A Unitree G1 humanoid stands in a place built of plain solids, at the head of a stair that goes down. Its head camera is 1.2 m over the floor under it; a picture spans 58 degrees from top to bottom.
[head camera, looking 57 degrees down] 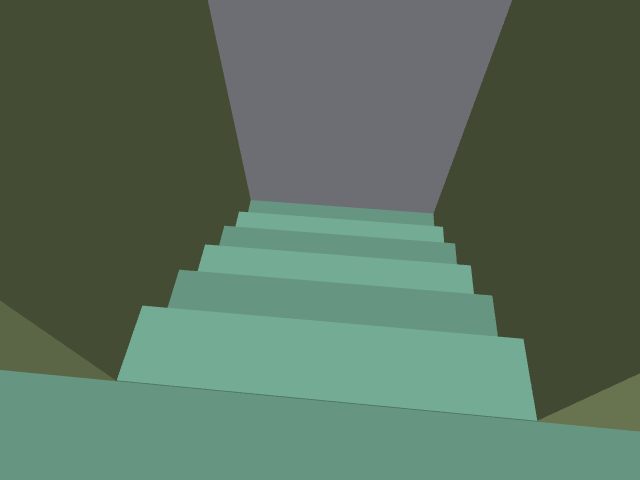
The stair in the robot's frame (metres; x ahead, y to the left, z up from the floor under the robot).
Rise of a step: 0.18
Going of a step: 0.23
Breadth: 1.14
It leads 5 degrees to the right of straight ahead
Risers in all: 6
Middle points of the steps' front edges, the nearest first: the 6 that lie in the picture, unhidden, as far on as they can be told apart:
0.49 -0.02 0.00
0.72 -0.05 -0.18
0.95 -0.07 -0.37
1.17 -0.09 -0.55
1.40 -0.11 -0.74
1.62 -0.13 -0.92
